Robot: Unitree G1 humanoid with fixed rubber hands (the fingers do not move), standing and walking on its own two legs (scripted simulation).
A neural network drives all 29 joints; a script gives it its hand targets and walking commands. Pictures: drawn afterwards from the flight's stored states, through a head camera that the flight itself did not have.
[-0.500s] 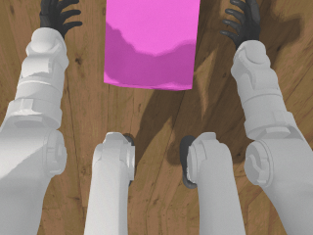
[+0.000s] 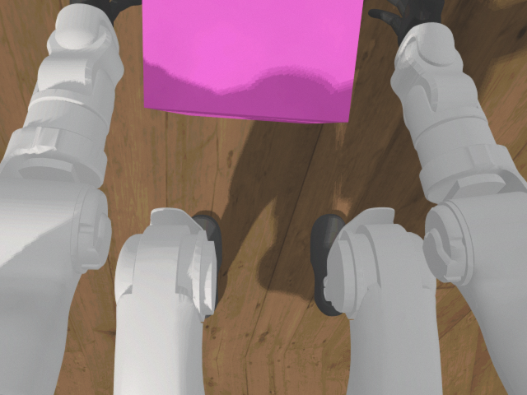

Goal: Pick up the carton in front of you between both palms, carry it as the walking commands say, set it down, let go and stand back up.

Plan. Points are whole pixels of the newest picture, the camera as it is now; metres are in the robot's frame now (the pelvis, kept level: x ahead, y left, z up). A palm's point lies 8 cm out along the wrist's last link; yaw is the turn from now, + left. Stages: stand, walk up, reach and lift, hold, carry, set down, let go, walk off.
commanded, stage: reach and lift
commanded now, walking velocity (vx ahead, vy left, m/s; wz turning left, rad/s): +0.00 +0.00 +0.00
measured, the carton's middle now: (252, 40) +0.53 +0.03 -0.24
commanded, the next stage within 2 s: none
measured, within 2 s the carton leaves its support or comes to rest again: leaves its support in 0.64 s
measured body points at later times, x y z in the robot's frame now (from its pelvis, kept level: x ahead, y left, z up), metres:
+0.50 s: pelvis -0.01 +0.00 +0.01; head +0.36 +0.02 +0.25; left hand +0.55 +0.18 -0.17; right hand +0.55 -0.12 -0.18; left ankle +0.11 +0.12 -0.33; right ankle +0.11 -0.13 -0.33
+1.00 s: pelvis -0.01 +0.00 +0.05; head +0.28 +0.02 +0.40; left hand +0.52 +0.18 -0.03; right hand +0.52 -0.12 -0.03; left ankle +0.11 +0.13 -0.33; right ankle +0.11 -0.13 -0.33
